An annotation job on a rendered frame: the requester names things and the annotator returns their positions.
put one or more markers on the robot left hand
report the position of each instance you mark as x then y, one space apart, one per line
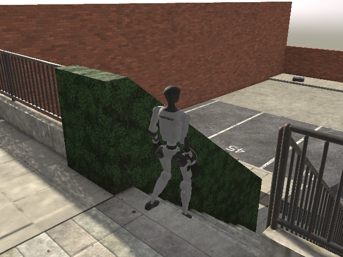
157 144

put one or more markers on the robot right forearm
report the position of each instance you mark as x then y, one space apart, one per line
187 151

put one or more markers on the right robot upper arm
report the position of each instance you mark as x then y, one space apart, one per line
185 119

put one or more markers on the left robot shin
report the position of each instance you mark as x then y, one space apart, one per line
159 186

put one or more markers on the robot left forearm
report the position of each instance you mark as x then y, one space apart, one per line
154 136

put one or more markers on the left robot upper arm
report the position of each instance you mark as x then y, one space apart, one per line
155 117

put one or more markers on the robot right hand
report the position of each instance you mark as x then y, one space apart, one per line
194 169

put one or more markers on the robot torso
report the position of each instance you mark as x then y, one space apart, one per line
169 124

